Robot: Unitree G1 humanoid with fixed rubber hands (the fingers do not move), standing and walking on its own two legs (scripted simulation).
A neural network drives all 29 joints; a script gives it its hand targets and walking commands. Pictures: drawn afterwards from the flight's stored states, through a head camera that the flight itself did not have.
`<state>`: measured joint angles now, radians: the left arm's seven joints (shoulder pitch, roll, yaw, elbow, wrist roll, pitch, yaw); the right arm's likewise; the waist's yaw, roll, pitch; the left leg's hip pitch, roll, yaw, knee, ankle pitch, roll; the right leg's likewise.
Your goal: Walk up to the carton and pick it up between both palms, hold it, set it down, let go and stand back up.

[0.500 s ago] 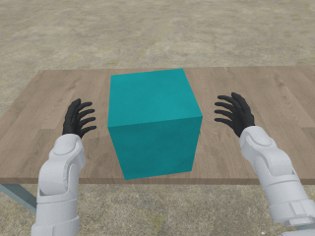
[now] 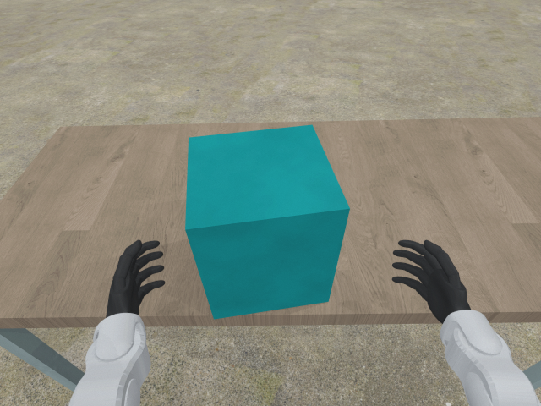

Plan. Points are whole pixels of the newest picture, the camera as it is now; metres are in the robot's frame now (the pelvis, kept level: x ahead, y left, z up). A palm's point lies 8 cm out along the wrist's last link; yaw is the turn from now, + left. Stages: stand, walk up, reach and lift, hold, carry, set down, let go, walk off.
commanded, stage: set down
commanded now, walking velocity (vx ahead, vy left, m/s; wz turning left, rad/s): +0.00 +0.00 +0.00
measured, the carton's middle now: (262, 223) +0.40 +0.08 +0.04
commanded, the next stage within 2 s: let go in 1.76 s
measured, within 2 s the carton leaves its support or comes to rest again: neither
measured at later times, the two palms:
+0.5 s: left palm (152, 339) +0.20 +0.21 +0.03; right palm (455, 351) +0.22 -0.20 +0.02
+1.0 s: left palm (150, 359) +0.18 +0.22 -0.01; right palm (456, 385) +0.19 -0.21 -0.02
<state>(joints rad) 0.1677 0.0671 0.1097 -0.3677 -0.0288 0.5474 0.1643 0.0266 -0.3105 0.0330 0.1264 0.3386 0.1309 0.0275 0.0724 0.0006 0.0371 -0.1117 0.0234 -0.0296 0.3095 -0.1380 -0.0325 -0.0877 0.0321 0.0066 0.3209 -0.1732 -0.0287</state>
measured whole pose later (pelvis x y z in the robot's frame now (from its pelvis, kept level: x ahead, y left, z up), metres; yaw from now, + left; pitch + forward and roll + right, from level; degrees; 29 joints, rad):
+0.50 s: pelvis +0.00 -0.01 +0.00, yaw -1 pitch -3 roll +1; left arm 0.26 0.09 0.01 -0.08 -0.01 0.19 0.22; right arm 0.22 -0.23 0.04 0.21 0.28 -0.05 0.07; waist 0.09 -0.06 0.03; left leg -0.11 0.03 -0.01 0.31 -0.14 -0.04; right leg -0.11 0.04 0.03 0.37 -0.20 -0.04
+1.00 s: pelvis +0.03 +0.01 +0.00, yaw -2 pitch -3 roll +0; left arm 0.43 0.10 -0.01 0.06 0.03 0.00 0.15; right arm 0.36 -0.26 0.05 0.32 0.24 -0.21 0.11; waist 0.06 -0.02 0.03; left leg -0.07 0.02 0.01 0.30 -0.19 -0.02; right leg -0.05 0.03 0.04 0.30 -0.20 -0.02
